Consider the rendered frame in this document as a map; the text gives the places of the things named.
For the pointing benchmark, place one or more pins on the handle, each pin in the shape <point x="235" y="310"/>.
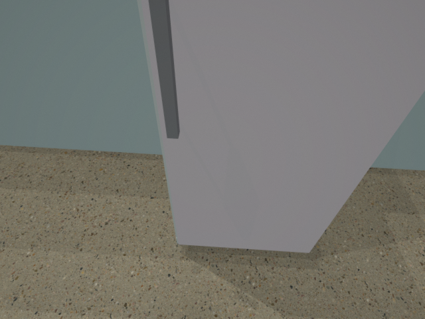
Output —
<point x="161" y="26"/>

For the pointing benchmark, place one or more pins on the fridge door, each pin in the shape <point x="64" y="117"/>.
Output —
<point x="283" y="106"/>

